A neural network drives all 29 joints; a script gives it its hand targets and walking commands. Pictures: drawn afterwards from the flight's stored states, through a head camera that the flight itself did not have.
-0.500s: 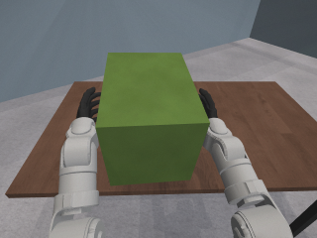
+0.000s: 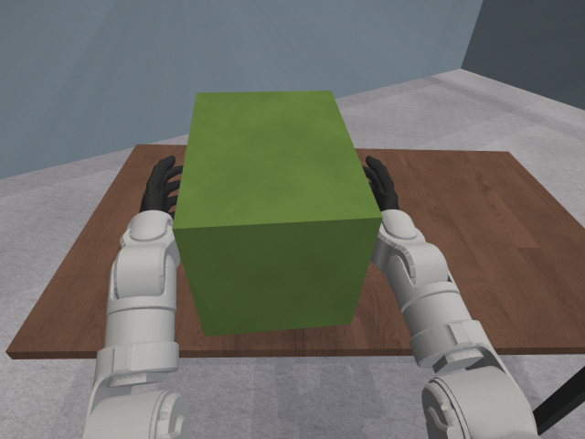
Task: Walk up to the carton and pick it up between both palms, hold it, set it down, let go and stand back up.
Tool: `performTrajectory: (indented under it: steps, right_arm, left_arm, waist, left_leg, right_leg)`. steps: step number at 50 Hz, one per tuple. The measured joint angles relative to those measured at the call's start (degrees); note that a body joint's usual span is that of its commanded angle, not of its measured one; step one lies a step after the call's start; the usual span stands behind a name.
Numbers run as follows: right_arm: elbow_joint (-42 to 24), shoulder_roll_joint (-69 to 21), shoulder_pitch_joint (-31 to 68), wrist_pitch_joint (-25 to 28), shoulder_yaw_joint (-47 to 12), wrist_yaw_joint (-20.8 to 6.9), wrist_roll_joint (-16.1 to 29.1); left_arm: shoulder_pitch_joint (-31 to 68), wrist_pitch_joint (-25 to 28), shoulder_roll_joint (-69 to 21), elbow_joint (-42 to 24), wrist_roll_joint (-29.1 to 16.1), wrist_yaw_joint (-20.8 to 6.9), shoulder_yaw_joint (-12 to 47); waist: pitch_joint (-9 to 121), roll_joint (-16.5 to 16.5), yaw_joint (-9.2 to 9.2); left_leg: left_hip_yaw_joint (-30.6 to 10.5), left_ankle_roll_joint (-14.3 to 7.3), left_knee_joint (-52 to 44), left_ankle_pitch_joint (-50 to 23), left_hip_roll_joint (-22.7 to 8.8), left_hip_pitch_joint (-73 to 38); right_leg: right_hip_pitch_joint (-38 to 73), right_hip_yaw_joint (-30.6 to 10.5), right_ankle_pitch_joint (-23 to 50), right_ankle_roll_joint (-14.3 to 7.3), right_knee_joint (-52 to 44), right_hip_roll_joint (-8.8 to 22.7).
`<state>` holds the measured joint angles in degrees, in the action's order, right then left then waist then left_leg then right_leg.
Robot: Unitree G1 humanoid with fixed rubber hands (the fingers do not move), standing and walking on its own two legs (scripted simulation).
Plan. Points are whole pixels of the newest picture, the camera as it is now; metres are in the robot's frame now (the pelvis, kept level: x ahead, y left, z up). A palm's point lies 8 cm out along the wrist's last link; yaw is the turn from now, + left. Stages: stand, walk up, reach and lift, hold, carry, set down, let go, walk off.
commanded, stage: hold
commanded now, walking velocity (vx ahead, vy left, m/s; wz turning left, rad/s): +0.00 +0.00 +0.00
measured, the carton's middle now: (271, 205) +0.41 +0.01 +0.16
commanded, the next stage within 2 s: none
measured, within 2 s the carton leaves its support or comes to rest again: neither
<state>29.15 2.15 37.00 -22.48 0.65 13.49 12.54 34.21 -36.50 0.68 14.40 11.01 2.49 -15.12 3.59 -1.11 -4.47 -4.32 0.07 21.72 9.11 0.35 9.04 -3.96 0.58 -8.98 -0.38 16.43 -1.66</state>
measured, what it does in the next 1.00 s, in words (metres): stands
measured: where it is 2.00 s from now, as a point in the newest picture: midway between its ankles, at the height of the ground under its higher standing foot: outside the picture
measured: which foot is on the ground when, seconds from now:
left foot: down 0.00-1.00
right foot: down 0.00-1.00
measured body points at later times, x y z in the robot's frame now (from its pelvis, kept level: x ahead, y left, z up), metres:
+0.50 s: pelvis +0.00 +0.00 +0.00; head -0.05 +0.01 +0.45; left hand +0.38 +0.15 +0.18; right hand +0.37 -0.15 +0.17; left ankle +0.03 +0.12 -0.75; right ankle +0.00 -0.12 -0.75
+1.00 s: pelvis +0.00 +0.00 +0.00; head -0.05 +0.02 +0.45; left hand +0.38 +0.16 +0.18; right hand +0.37 -0.15 +0.17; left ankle +0.03 +0.12 -0.75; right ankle +0.00 -0.12 -0.75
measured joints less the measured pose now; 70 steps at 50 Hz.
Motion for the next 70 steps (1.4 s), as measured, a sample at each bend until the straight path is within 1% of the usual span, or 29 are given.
performTrajectory:
  steps: [8,17,22,27,31,46,52,70]
  right_arm:
    - [-2.9,0.6,-2.3,-0.1,-1.4,0.4,1.3]
    - [-3.8,0.7,-3.2,-0.4,-1.6,0.4,1.5]
    - [-2.6,0.3,-2.5,-0.5,-0.8,0.0,0.7]
    - [-3.1,0.6,-2.4,-0.7,-1.1,0.2,0.5]
    - [-2.3,0.2,-1.7,-0.8,-0.7,0.2,0.3]
    - [-2.0,0.3,-1.4,-0.8,-1.1,0.4,0.7]
    - [-1.5,-0.1,-1.5,-0.7,-0.4,0.3,0.3]
    - [-1.8,0.3,-1.6,-0.5,-0.6,0.2,0.6]
  left_arm:
    - [-2.4,-0.7,-0.7,-3.5,0.2,0.2,0.9]
    - [-3.0,-1.6,-1.2,-4.8,0.4,0.3,0.9]
    - [-2.0,-1.7,-1.3,-3.5,0.5,0.2,0.3]
    - [-2.0,-1.3,-1.0,-3.3,0.3,0.2,0.6]
    - [-1.6,-1.1,-0.9,-2.6,0.2,0.0,0.0]
    - [-1.7,-1.0,-0.6,-2.5,0.2,-0.2,0.0]
    - [-1.4,-1.0,-0.5,-1.6,0.1,-0.2,0.0]
    - [-1.2,-0.8,-0.8,-1.8,0.5,0.0,0.3]
  waist:
    - [-0.3,0.3,-0.36]
    - [-0.5,0.6,0.10]
    - [-0.6,0.6,0.32]
    - [-0.4,0.9,0.26]
    - [-0.4,0.7,0.19]
    - [-0.3,0.5,0.22]
    - [-0.1,0.2,0.29]
    - [-0.1,0.6,0.15]
  left_leg:
    - [0.2,-0.2,0.5,0.8,0.1,-0.7]
    - [0.5,-0.2,0.5,0.9,-0.1,-1.1]
    - [0.4,-0.1,0.2,0.6,-0.1,-1.1]
    - [0.2,0.0,0.3,0.5,-0.2,-0.7]
    - [0.2,0.1,0.0,0.3,-0.2,-1.0]
    - [0.3,0.1,-0.1,0.2,-0.2,-0.9]
    - [0.3,0.0,-0.2,0.1,0.0,-0.8]
    - [0.4,-0.1,0.2,0.5,-0.1,-0.6]
  right_leg:
    - [1.0,-0.2,-0.4,0.2,-0.1,0.0]
    - [1.2,-0.5,-0.4,0.2,-0.1,-0.1]
    - [1.0,-0.5,-0.3,0.1,0.0,-0.1]
    - [0.8,-0.3,-0.2,-0.1,-0.1,-0.2]
    - [0.8,-0.3,-0.2,-0.1,0.0,-0.2]
    - [0.8,-0.3,-0.1,-0.1,0.0,-0.2]
    - [0.5,-0.3,-0.1,0.0,0.2,0.0]
    - [0.5,-0.5,-0.2,0.1,0.0,-0.1]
